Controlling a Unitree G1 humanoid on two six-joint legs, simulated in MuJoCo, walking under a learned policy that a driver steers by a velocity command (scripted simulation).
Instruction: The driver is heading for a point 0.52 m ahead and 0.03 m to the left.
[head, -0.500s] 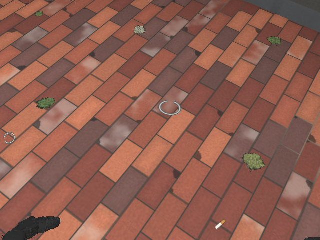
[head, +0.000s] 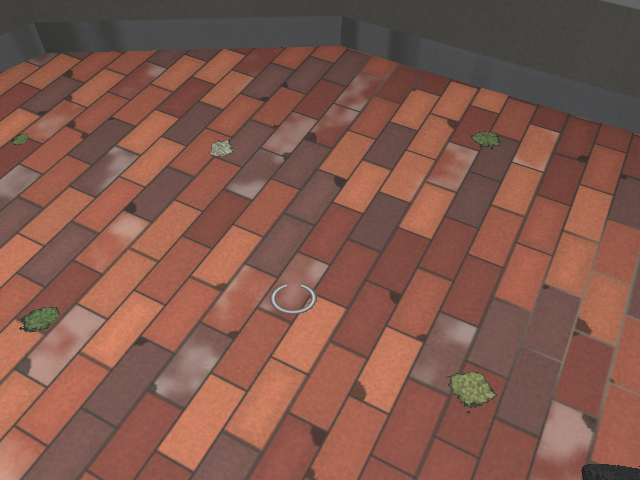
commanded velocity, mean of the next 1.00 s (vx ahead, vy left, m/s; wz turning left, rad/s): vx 0.65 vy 0.00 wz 0.15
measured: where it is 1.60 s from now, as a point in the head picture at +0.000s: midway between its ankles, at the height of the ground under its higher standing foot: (381, 389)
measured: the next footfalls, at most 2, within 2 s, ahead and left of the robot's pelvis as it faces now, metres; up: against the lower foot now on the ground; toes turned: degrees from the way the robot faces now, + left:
left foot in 0.04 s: +0.02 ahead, +0.12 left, +0.00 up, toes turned -6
right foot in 0.40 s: +0.32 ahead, -0.19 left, +0.00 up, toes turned -5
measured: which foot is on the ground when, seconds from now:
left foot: up 0.00-0.02, down 0.04-0.40, up 0.42-0.80, down 0.82-1.00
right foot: down 0.00-0.02, up 0.04-0.38, down 0.40-0.82, up 0.84-1.00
